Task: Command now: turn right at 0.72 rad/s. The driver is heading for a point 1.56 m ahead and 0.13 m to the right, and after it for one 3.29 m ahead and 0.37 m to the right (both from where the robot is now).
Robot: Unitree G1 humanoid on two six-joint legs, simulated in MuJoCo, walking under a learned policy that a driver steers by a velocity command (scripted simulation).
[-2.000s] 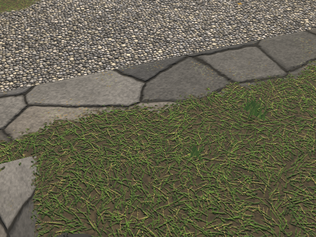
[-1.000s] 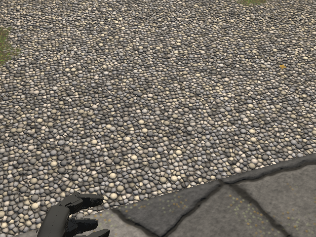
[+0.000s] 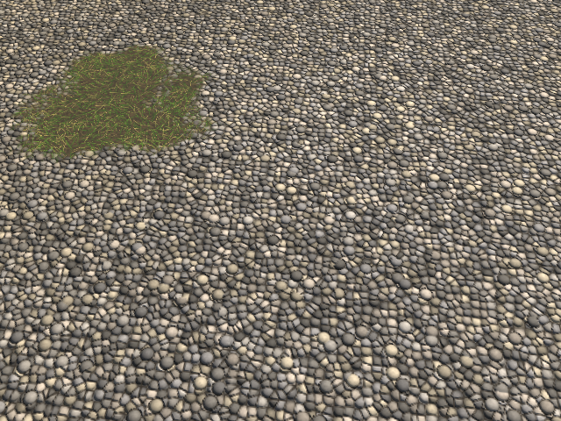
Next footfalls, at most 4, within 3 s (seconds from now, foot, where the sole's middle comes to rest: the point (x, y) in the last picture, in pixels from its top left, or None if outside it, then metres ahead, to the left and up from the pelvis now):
0.04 right None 0.03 -0.12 -0.77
0.52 left None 0.06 0.12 -0.77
1.50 right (280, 392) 0.57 0.03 -0.92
1.84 left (228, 248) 1.04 0.18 -0.92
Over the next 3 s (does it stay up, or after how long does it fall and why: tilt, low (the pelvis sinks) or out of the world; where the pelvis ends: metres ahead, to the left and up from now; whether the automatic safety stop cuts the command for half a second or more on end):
stays up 1.84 -0.32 -0.15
